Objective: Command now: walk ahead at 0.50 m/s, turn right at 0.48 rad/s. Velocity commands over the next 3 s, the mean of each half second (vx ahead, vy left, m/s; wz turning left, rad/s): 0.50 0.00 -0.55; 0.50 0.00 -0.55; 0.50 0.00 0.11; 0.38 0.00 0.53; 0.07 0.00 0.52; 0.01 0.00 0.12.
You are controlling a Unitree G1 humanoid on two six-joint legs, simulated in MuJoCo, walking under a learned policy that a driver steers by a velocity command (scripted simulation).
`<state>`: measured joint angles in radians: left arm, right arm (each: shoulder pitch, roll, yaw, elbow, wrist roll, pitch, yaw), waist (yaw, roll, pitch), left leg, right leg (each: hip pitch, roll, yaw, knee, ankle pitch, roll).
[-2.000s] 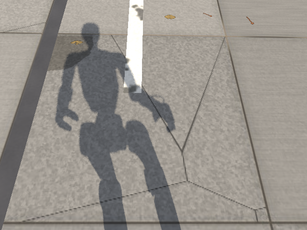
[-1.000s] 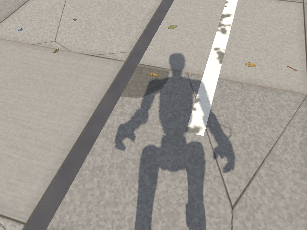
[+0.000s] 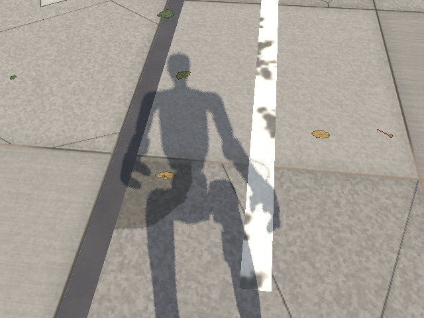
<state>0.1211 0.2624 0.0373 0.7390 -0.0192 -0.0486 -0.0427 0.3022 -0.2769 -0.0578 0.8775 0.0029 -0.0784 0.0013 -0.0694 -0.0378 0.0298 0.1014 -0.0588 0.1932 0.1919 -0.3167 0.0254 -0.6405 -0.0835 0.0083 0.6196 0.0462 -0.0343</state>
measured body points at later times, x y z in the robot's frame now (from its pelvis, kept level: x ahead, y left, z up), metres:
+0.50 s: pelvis +0.30 -0.03 +0.00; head +0.33 -0.05 +0.45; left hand +0.43 +0.25 -0.10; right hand +0.46 -0.32 -0.08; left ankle +0.50 +0.07 -0.71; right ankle +0.19 -0.11 -0.73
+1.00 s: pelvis +0.55 -0.11 +0.00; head +0.58 -0.13 +0.45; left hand +0.88 -0.05 -0.07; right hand +0.39 -0.35 -0.12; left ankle +0.50 +0.06 -0.73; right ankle +0.62 -0.31 -0.70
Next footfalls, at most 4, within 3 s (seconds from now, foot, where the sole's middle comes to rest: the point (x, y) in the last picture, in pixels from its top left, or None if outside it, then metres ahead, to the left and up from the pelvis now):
0.08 right None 0.23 -0.11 -0.77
0.56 left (198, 297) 0.54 0.04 -0.77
1.08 right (309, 253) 0.66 -0.33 -0.77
1.62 left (273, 165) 1.04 -0.28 -0.77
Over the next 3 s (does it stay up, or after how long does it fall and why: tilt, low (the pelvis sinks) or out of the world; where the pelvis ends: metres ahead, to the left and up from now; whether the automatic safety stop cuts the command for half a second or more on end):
stays up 1.12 -0.37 0.00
